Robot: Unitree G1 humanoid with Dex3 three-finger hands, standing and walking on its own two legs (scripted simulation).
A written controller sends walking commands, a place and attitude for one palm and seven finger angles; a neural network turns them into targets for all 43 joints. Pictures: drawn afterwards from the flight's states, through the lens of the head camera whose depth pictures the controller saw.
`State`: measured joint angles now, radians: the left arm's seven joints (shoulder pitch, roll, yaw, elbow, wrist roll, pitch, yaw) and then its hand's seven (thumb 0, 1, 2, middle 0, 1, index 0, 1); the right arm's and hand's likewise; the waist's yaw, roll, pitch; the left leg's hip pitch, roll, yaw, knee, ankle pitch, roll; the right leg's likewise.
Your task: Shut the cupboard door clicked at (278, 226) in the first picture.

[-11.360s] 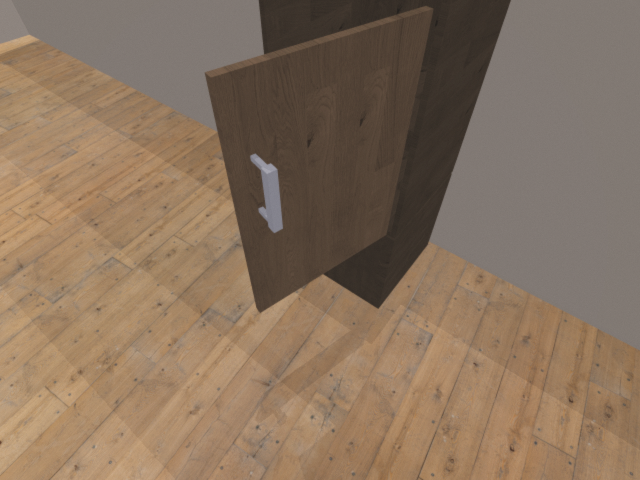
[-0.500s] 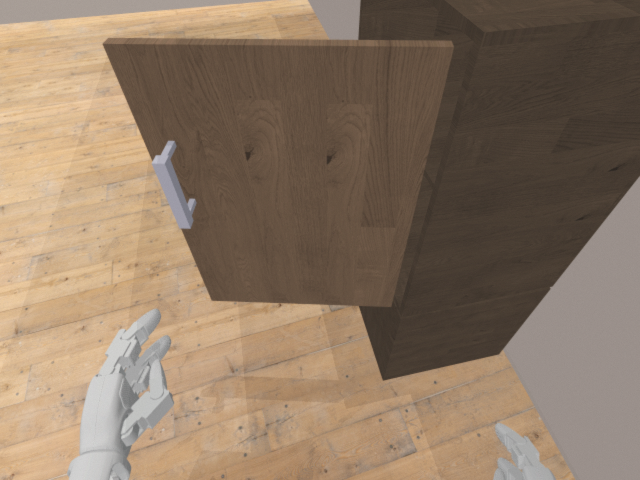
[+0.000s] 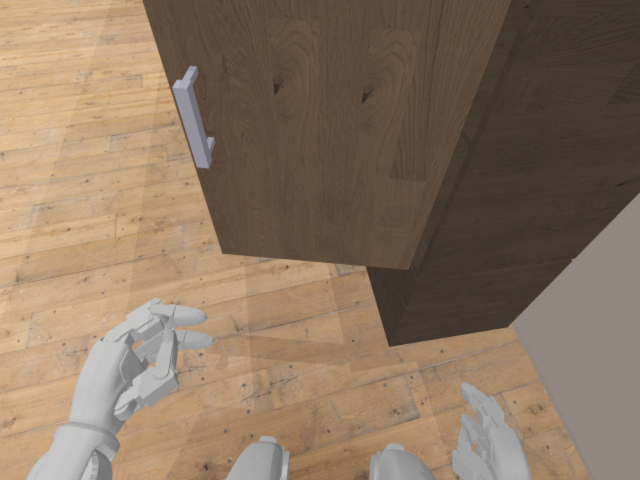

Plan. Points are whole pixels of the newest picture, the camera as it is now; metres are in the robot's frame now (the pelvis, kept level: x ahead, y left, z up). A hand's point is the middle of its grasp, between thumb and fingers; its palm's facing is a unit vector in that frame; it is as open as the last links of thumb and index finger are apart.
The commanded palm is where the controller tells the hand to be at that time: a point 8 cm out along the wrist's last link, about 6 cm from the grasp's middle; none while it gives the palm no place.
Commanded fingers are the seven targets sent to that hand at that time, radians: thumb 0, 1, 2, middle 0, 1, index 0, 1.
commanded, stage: raise the hand and make a fist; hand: left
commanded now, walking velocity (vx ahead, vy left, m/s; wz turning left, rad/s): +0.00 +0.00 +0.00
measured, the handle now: (198, 119) +0.56 +0.22 +0.12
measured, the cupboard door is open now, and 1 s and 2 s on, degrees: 75 75 75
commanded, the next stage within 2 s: bring the fist close to the handle in 1.20 s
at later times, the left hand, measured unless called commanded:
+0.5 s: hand (147, 341) +0.24 +0.20 +0.10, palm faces +0.00 -1.00 -0.05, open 3.1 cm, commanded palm +0.22 +0.25 +0.10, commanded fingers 0.00 0.90 0.90 -1.30 -1.50 -1.30 -1.50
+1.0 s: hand (161, 313) +0.26 +0.18 +0.12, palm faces -0.02 -1.00 -0.05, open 3.1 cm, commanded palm +0.23 +0.23 +0.12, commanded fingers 0.00 0.90 0.90 -1.30 -1.50 -1.30 -1.50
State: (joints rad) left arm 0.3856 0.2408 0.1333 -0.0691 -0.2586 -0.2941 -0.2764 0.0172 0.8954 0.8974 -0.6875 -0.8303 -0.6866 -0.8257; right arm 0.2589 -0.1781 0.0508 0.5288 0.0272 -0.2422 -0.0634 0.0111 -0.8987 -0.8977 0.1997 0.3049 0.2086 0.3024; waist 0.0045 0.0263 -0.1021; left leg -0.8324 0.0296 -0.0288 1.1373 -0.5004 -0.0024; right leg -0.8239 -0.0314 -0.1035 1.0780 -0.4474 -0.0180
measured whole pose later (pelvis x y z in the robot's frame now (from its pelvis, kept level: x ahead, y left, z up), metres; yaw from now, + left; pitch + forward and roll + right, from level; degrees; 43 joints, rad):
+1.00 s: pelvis +0.03 -0.01 +0.04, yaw +0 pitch +6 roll -1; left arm 0.34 0.25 0.18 -0.06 -0.29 -0.23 -0.28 0.02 0.90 0.90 -1.30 -1.50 -1.30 -1.50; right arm 0.29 -0.26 0.03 0.54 0.04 -0.23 -0.07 0.01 -0.90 -0.90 0.20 0.30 0.21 0.30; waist 0.01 0.03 -0.08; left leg -0.55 0.02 -0.01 0.87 -0.44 -0.01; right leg -0.56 -0.03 -0.09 0.85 -0.40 -0.02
